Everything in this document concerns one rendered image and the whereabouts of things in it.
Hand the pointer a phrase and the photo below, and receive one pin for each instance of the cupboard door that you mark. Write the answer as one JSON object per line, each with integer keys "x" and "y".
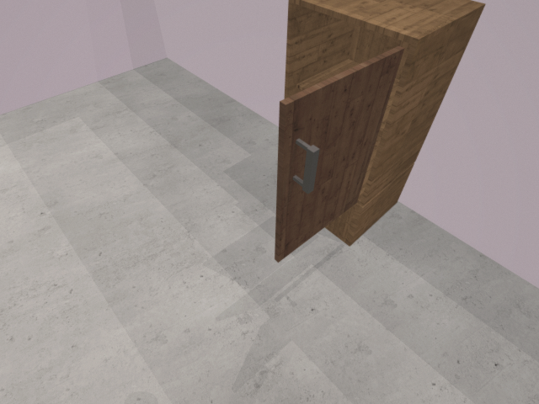
{"x": 342, "y": 117}

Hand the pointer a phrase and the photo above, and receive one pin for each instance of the handle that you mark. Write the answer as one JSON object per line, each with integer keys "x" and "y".
{"x": 310, "y": 167}

